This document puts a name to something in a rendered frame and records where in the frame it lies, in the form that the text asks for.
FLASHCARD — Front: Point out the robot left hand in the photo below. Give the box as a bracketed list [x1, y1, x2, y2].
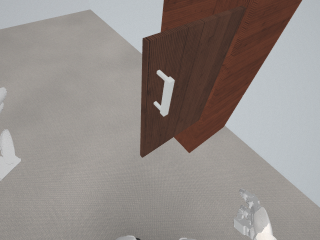
[0, 87, 21, 181]

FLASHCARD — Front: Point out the handle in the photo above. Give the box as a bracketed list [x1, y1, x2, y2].
[153, 70, 175, 117]

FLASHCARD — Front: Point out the cupboard door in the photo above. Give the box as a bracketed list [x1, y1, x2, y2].
[140, 5, 246, 158]

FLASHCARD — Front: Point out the robot right hand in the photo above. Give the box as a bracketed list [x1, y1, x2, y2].
[233, 188, 273, 240]

